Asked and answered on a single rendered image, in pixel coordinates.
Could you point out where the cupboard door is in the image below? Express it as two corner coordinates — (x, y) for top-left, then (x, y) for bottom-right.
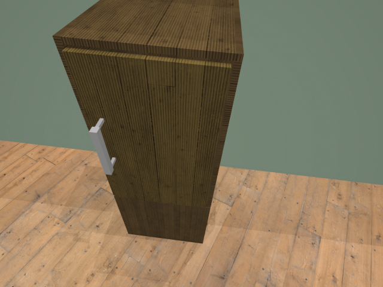
(62, 47), (231, 208)

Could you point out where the handle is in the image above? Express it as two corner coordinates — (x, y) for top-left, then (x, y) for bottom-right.
(89, 118), (116, 175)

